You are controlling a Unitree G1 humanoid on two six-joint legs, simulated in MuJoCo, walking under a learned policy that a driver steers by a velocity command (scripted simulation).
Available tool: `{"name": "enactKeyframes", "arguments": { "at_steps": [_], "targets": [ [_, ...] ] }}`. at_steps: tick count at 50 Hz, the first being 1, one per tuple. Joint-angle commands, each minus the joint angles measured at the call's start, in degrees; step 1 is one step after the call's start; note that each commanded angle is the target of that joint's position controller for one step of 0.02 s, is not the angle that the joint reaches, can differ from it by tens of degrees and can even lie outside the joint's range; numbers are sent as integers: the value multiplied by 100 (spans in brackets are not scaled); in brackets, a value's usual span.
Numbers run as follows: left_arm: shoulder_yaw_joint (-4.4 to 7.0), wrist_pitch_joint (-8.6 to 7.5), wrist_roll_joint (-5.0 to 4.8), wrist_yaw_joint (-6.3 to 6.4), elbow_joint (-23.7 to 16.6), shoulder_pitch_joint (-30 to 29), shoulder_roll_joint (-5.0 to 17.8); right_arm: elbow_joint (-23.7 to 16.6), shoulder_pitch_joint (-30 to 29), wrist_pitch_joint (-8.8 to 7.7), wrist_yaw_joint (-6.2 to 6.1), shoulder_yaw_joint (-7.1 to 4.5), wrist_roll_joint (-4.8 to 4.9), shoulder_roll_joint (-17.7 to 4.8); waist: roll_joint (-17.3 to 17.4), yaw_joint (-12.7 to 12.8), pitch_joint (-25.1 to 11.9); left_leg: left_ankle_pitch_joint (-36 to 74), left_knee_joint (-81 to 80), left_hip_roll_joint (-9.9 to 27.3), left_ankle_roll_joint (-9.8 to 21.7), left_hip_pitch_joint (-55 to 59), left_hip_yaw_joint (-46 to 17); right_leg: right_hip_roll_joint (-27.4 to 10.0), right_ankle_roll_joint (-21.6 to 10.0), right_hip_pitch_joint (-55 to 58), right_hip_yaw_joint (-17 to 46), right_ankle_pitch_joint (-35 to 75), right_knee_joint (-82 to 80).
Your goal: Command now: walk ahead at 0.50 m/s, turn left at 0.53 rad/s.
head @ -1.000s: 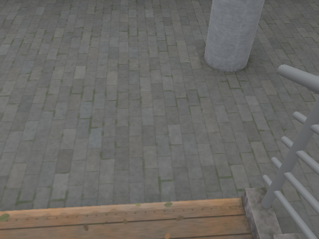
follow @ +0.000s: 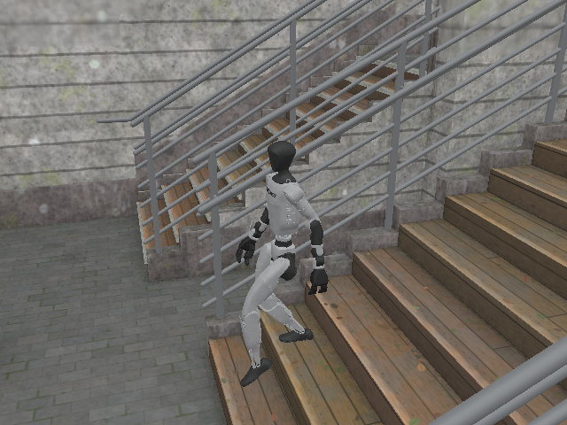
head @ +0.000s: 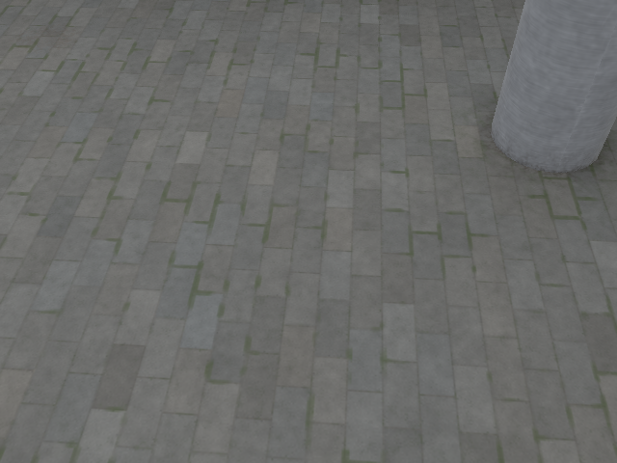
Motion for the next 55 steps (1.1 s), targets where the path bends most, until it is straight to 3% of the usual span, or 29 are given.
{"name": "enactKeyframes", "arguments": {
  "at_steps": [1, 3, 5, 6, 7, 8, 9, 10, 11, 12, 13, 15, 17, 18, 20, 23, 34, 37, 39, 40, 41, 42, 43, 44, 45, 46, 47, 50, 55],
  "targets": [
    [103, -34, 34, 26, -242, 68, 633, -748, -1366, -196, 50, 156, 101, 114, -429, 458, 1137, 120, -1273, 18, 38, 195, 517, -1307, -462, -599, 1004, 3061, -1051],
    [153, 30, 68, 103, -61, 168, 715, -736, -1415, -216, -13, 153, 116, -12, -717, 597, 1272, -696, -1783, 56, -6, 803, 789, -1265, -487, -563, 758, 3652, -578],
    [152, 187, 217, 124, 53, 8, 872, -155, 327, -192, -97, -15, 205, -345, -841, -207, 346, -1407, -2103, 85, 208, 2545, 705, -1342, -694, -286, 771, 5314, 1389],
    [143, 182, 201, 58, 17, -237, 846, 342, 1430, -180, -145, -125, 122, -507, -240, -704, -287, -790, -2343, -323, 221, 3784, 1227, -1008, -571, -465, 382, 5640, 2800],
    [125, 201, 159, 65, 4, -200, 643, 548, 1954, -211, -104, -252, -42, -858, 584, -969, -298, -326, -2572, 66, 612, 4900, 663, -434, -432, -1654, 212, 2125, 5134],
    [90, 153, 2, 47, -267, 215, 269, 565, 2109, -236, -103, -313, -49, -1333, 1444, -571, -1055, 2646, 337, 1056, 1008, 7092, -227, -125, -255, -4219, 547, -1163, 7108],
    [80, 71, -214, 20, -724, -18, 581, 360, 2232, -186, -117, -352, 186, -1392, 898, -940, -2361, 1883, -49, 1729, 1711, 7805, -1635, -275, -152, -5056, 1192, -649, 7263],
    [77, 29, -113, 0, -1109, -830, 632, 256, 2316, -102, -224, -315, 172, -1388, 682, -1155, -2171, -1026, -1553, 2195, 2034, 7293, -2666, -154, 34, -5812, 1169, 36, 6697],
    [117, 94, 142, -14, -1011, -1300, 819, 161, 1550, -70, -235, -205, 216, -951, -366, -818, -930, -3275, -2251, 1608, 1502, 5632, -2207, -429, -88, -5478, 1297, 929, 5635],
    [152, 148, 222, -68, -1050, -1096, 739, 40, 1229, -111, -262, -188, 140, -978, 344, -502, -528, -3210, -2220, 2051, 1820, 4520, -2779, -466, -50, -5153, 1405, 973, 5295],
    [174, 210, 236, -73, -933, -1066, 783, 25, 1089, -210, -216, -50, 131, -548, -435, -221, 25, -2869, -2035, 1804, 1591, 3243, -2530, -657, 6, -4653, 1720, 1793, 4031],
    [157, 356, 159, -94, -1089, -1371, 501, 18, 792, -356, -252, -30, 135, -631, -545, 184, 372, -2593, -2466, 940, 1359, 1257, -1843, -570, 371, -3188, 1610, 2711, 1988],
    [80, 351, 323, -211, -1079, -1313, 292, -46, 620, -355, -321, -173, 217, -1018, 188, 312, -231, -546, -2404, 531, 1178, 900, -1115, -327, 424, -1757, 1190, 3551, 987],
    [120, 382, 178, -248, -736, -675, 376, -69, 719, -335, -292, -206, 189, -1059, 550, 397, -679, -297, -2145, 550, 1163, 1234, -1018, -281, 326, -1535, 1208, 4412, 1448],
    [324, 364, 108, -265, -933, -1492, 796, 118, 1205, -343, -284, -124, 150, -583, 194, -2, -356, -2622, -1771, 378, 1254, 2282, -1587, -495, 195, -2988, 1715, 5627, 736],
    [284, 325, 221, -387, -1353, -2743, 632, 111, 1756, -341, -374, -130, 148, -505, -45, -376, 184, -5479, -1634, 568, 1410, 2858, -2558, -480, 257, -4388, 2061, 5872, -201],
    [231, 122, -75, -617, -1881, -4038, 424, 118, 2301, -524, -533, -104, -165, -741, 175, -1078, 967, -4997, -353, 685, 882, 2987, -1747, -40, -129, -3853, 2186, 6113, -1938],
    [283, 224, -171, -608, -1448, -2935, 531, 186, 1975, -508, -547, -52, -151, -603, 279, -618, 764, -4232, 401, 644, 570, 2440, -969, -352, -283, -1638, 1620, 6442, -2736],
    [524, 265, -26, -546, -592, -686, 1009, 293, 1925, -441, -467, -92, -102, -722, -172, 394, -246, -2471, 2976, 235, 403, 2312, 12, 122, -405, 731, 1034, 6127, -3110],
    [670, 299, 73, -563, -208, 133, 1402, 369, 1980, -459, -412, -93, -20, -461, -1123, 603, -379, -5931, 5844, -534, 193, 1104, 569, -222, -687, 1896, 1555, 6147, -2917],
    [612, 260, 120, -691, -215, 242, 1572, 275, 2712, -508, -440, -62, 197, -252, -1490, -44, -904, -7251, 7199, -515, -53, -537, 472, -975, -769, 3139, 2528, 8343, -917],
    [645, 246, -55, -643, -381, 99, 1591, -15, 2567, -558, -470, -2, 281, -499, -1673, 139, -1730, -6633, 7346, -396, -179, -1522, 382, -1660, -1492, 3696, 3890, 7190, -1568],
    [671, 299, -149, -472, -450, -306, 1628, -235, 1783, -542, -461, 42, 171, -483, -1632, 268, -1654, -5979, 6706, -211, -221, -2145, 502, -1838, -1786, 3192, 4895, 3795, -2776],
    [528, 313, -35, -387, -746, -882, 1085, -180, 1225, -519, -401, 22, -19, -609, -470, 221, -1040, -5109, 5642, 234, -158, -1765, 272, -1554, -1550, 1967, 4637, 2110, -3282],
    [506, 268, 103, -320, -764, -959, 1111, -232, 1016, -487, -325, 34, -75, -512, -828, 116, -740, -5153, 5378, 263, -169, -1480, 280, -1619, -1743, 1090, 5089, 2403, -3385],
    [404, 144, 169, -295, -715, -1076, 970, -371, 716, -480, -279, 34, -141, -489, -347, -72, -206, -4477, 4277, 495, -144, -1217, 53, -1477, -1590, 229, 4786, 3460, -3307],
    [353, 48, 86, -256, -616, -1086, 867, -533, 367, -380, -255, 58, -125, -341, -314, -250, 154, -4385, 3303, 510, -301, -731, 124, -1132, -1498, -680, 4338, 4324, -3497],
    [339, -13, -12, -272, -652, -1114, 802, -694, 336, -406, -156, 121, -18, -317, -859, -388, -308, -3484, 1537, 254, -534, 589, 384, -421, -1334, -1017, 3274, 6054, -3652],
    [294, 94, -209, -267, -575, -421, 652, -991, -804, -396, -183, 232, 69, -242, -493, 80, -281, -2408, -257, -146, -595, 575, 420, -233, -767, 83, 3203, 6667, -3445]
  ]
}}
